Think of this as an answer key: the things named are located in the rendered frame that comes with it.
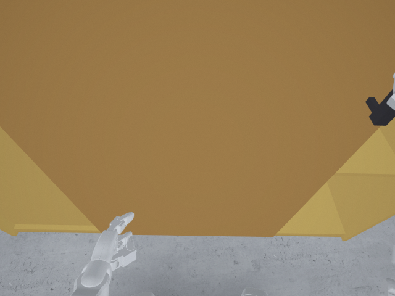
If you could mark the wardrobe door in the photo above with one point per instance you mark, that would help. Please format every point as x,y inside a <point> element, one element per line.
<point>27,195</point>
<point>202,117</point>

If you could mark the robot right upper arm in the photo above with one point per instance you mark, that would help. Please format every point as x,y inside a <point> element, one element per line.
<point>387,287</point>

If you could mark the left robot forearm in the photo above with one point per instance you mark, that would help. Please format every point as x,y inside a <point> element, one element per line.
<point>94,280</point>

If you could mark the left robot hand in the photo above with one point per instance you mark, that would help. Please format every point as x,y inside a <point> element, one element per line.
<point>109,246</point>

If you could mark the handle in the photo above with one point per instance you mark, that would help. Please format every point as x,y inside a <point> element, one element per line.
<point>382,113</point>

